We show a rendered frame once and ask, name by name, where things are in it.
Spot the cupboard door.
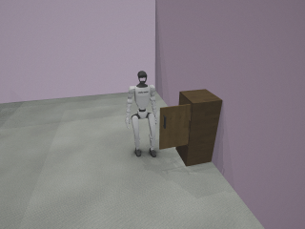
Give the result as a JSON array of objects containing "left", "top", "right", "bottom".
[{"left": 159, "top": 104, "right": 191, "bottom": 150}]

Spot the left robot forearm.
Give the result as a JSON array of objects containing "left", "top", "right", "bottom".
[{"left": 151, "top": 101, "right": 157, "bottom": 114}]

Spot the left robot foot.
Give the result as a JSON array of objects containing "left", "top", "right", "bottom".
[{"left": 149, "top": 148, "right": 156, "bottom": 157}]

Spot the robot right upper arm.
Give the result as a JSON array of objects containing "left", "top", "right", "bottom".
[{"left": 128, "top": 86, "right": 135, "bottom": 104}]

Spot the handle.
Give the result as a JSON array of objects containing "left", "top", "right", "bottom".
[{"left": 163, "top": 115, "right": 167, "bottom": 129}]

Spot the right robot forearm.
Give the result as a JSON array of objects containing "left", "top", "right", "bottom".
[{"left": 126, "top": 99, "right": 132, "bottom": 117}]

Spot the robot foot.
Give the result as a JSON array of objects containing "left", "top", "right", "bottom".
[
  {"left": 135, "top": 148, "right": 141, "bottom": 157},
  {"left": 149, "top": 148, "right": 156, "bottom": 157}
]

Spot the right robot foot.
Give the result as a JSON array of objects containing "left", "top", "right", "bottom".
[{"left": 135, "top": 148, "right": 141, "bottom": 157}]

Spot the right robot hand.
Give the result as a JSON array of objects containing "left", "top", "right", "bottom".
[{"left": 125, "top": 117, "right": 132, "bottom": 129}]

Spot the left robot hand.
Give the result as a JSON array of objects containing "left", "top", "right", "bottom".
[{"left": 153, "top": 114, "right": 158, "bottom": 124}]

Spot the robot left upper arm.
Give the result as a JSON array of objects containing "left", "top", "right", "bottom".
[{"left": 149, "top": 85, "right": 155, "bottom": 101}]

